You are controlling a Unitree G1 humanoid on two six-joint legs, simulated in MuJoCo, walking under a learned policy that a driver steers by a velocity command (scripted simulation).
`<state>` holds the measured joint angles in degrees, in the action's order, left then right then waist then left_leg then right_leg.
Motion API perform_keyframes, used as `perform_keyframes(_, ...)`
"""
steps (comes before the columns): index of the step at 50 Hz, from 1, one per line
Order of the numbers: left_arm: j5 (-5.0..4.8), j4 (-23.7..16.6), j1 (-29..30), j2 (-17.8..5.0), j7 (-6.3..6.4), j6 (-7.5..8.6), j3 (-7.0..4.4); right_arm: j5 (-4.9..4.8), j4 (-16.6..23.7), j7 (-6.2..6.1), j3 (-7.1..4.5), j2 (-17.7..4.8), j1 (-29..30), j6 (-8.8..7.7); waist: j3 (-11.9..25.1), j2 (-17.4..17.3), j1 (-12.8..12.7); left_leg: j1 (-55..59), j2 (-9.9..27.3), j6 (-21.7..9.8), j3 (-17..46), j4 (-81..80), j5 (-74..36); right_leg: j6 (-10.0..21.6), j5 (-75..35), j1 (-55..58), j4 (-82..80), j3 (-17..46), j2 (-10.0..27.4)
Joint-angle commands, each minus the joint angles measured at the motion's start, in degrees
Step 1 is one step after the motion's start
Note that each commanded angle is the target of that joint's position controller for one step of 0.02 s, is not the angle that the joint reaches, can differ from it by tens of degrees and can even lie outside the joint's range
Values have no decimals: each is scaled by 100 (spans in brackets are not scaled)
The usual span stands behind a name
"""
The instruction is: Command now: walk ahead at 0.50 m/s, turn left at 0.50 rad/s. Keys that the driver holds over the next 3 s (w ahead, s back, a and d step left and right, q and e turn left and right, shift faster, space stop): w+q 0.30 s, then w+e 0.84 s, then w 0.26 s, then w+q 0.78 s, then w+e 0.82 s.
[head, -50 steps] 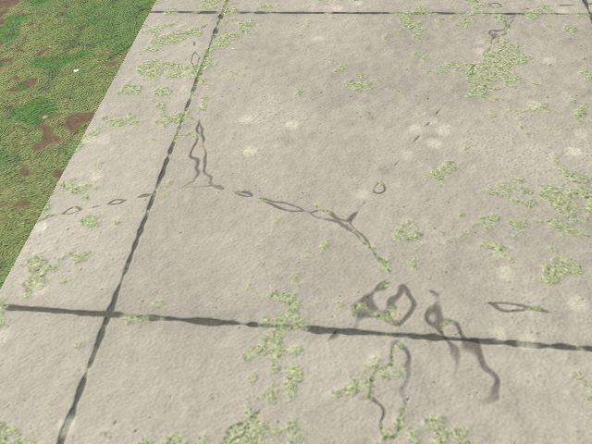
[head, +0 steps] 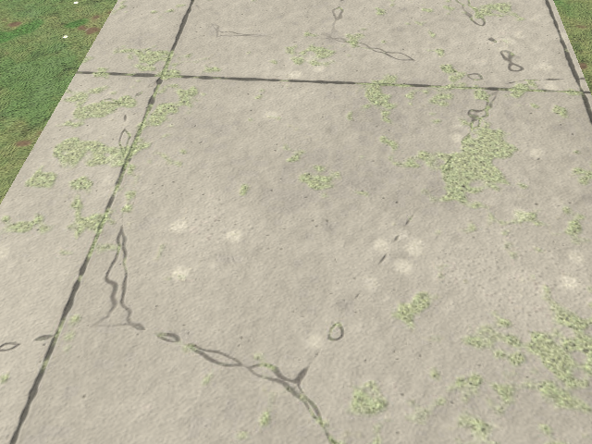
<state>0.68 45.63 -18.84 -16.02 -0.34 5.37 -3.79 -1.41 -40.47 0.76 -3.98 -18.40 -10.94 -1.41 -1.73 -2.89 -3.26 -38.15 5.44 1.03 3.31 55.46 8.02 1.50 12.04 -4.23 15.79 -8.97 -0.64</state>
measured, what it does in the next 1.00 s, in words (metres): walks ahead: left foot, then right foot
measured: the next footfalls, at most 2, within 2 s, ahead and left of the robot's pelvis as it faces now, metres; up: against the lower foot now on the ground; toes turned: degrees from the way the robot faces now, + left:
left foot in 0.22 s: +0.28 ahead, +0.15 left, +0.00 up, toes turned +11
right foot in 0.78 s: +0.63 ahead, +0.00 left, +0.00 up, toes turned +2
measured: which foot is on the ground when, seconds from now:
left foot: up 0.00-0.20, down 0.22-0.80, up 0.82-1.00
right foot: down 0.00-0.24, up 0.26-0.76, down 0.78-1.00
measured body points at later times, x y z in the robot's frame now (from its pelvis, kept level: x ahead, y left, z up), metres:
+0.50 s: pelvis +0.27 +0.08 +0.00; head +0.29 +0.10 +0.45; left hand +0.36 +0.38 -0.11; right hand +0.41 -0.16 -0.10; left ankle +0.24 +0.15 -0.75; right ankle +0.42 -0.08 -0.66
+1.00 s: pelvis +0.57 +0.07 +0.00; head +0.60 +0.06 +0.44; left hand +0.68 +0.34 -0.11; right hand +0.72 -0.21 -0.10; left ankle +0.60 +0.24 -0.67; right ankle +0.59 +0.00 -0.75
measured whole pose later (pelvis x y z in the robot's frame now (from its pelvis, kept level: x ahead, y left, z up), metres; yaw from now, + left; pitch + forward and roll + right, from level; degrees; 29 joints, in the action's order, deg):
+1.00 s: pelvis +0.57 +0.07 +0.00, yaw -3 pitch +2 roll +0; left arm -0.5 39.6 -16.9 -16.5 -1.1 3.1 -3.2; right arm 0.8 -39.7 0.3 -1.9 -17.3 -9.6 -5.7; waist -2.4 -1.2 -1.3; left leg -33.1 4.3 1.9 4.5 60.5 18.3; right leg 6.2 8.8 -14.2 21.8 3.1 -7.3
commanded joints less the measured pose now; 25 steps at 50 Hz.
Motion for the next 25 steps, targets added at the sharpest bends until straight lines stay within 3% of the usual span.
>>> perform_keyframes(1, -27, -395, 492, -887, 67, 90, -215, 14, 438, 113, 56, -12, 237, -58, -183, 573, 117, -19, 141, -39, -4, -861, -791, 862, -1460, -53, -855, 507, 1553)
perform_keyframes(6, -171, -169, 141, -1142, 81, -57, -317, 7, 820, 264, 62, -88, 989, -45, -429, 515, -75, -14, 25, -336, -387, -1721, -533, 678, -1724, 624, -627, 69, 1762)
perform_keyframes(8, -218, -143, 151, -1291, 94, -136, -363, 24, 914, 293, -4, -223, 953, -24, -271, 629, 67, 350, -229, -546, -664, -1857, -14, 563, -3114, 878, -86, -120, 1782)
perform_keyframes(9, -248, -152, 175, -1391, 110, -177, -392, 36, 898, 287, -75, -348, 706, 0, -26, 738, 249, 807, -455, -671, -851, -1852, 285, 498, -4133, 938, 449, -219, 1751)
perform_keyframes(10, -279, -170, 246, -1427, 122, -229, -398, 27, 753, 263, -203, -544, 53, 22, 358, 719, 653, 1685, -738, -837, -1011, -2037, 312, 392, -4805, 802, 1408, -373, 1624)
perform_keyframes(11, -261, -200, 216, -1285, 143, -239, -335, 3, 476, 179, -407, -890, -931, 61, 880, 558, 1136, 3215, -956, -1054, -926, -2287, 33, 183, -4486, 80, 2751, -500, 1385)
perform_keyframes(12, -30, -395, -27, -742, 140, -194, -158, -35, 353, 49, -570, -1484, -1457, 115, 1290, -602, 1077, 4988, 214, -1586, 1077, -2462, 110, -155, -1080, -1912, 4783, -506, 882)
perform_keyframes(13, -12, -682, -168, -378, 90, -1, 18, -13, 604, 89, -530, -1751, -1171, 5, 2155, -1272, 644, 6004, 1327, -2591, 4377, -3537, 1404, -354, 2309, -3564, 6280, 758, -195)
perform_keyframes(14, -223, -781, 539, -965, 26, 146, -110, 5, 628, 152, -371, -1186, -1135, -100, 1903, -407, 1024, 5849, 1309, -2278, 4146, -3979, 1573, -256, 1967, -4170, 6476, 1482, 120)
perform_keyframes(15, -324, -890, 795, -986, 0, 231, -102, 36, 569, 155, -301, -970, -986, -173, 1171, -297, 908, 5159, 1129, -2069, 3329, -3978, 1222, -127, 1455, -4326, 6149, 1392, 329)
perform_keyframes(16, -232, -744, 673, -893, 43, 252, -80, 39, 555, 140, -229, -738, -603, -200, 795, 198, 608, 4349, 915, -1836, 2557, -3929, 555, -105, 993, -4007, 5644, 1342, 640)
perform_keyframes(17, -125, -630, 553, -921, 64, 207, -110, 84, 598, 117, -145, -482, -284, -218, 608, 117, 414, 3744, 730, -1702, 1999, -3966, -191, -131, 683, -3597, 5210, 1330, 843)
perform_keyframes(18, -118, -544, 385, -913, 39, 124, -119, 156, 639, 97, -97, -385, -130, -236, 578, -56, 279, 3348, 630, -1656, 1715, -4088, -655, -158, 475, -3227, 5096, 1333, 949)
perform_keyframes(20, -104, -418, 220, -755, 26, -19, -90, 169, 510, 77, -93, -429, -151, -316, 563, -35, 214, 2974, 574, -1696, 1234, -4291, -1407, -275, 244, -2973, 4888, 1212, 963)
perform_keyframes(22, -110, -464, 459, -630, 43, -113, -46, 176, 339, 41, -112, -543, -292, -382, 331, 22, 280, 2866, 528, -1644, 785, -4497, -1648, -369, -255, -3222, 4474, 1184, 979)
perform_keyframes(25, -143, -536, 866, -536, 12, -110, -6, 197, 164, -20, -80, -518, -403, -394, 92, 13, 454, 3007, 357, -1378, 207, -4667, -1498, -369, -1354, -3458, 3494, 1194, 918)
Over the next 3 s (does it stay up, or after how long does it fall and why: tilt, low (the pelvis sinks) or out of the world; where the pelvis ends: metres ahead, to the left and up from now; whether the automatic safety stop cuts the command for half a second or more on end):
stays up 1.64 0.08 0.00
